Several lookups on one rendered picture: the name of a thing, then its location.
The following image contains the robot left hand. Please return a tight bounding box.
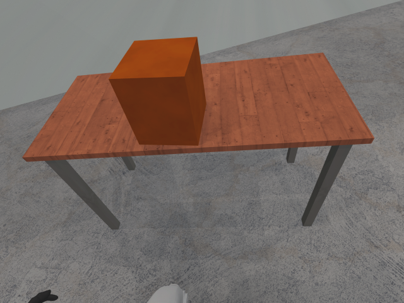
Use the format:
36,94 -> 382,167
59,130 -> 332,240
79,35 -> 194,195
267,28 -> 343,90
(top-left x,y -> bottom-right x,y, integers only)
28,290 -> 58,303

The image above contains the left robot thigh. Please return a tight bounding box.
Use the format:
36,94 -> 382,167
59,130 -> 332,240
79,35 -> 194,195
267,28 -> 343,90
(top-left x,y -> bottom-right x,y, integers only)
147,286 -> 188,303

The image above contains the carton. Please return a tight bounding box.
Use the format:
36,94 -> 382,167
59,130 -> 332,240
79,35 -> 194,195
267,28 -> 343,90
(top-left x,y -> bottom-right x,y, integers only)
109,37 -> 206,146

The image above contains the table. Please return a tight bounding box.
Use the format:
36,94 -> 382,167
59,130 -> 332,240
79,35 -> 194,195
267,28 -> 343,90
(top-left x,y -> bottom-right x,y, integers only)
22,52 -> 374,230

